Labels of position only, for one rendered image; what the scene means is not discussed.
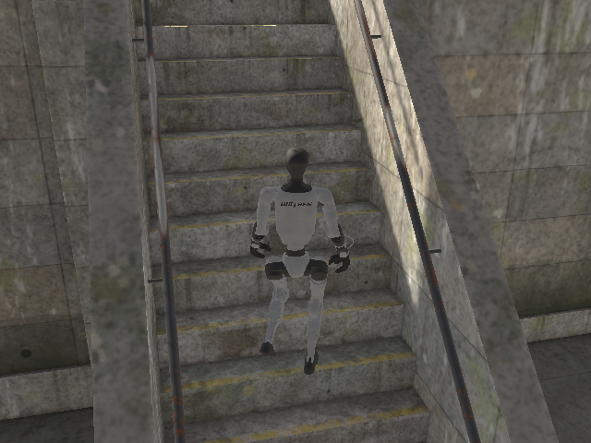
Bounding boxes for stairs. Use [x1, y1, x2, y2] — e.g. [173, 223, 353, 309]
[134, 0, 429, 443]

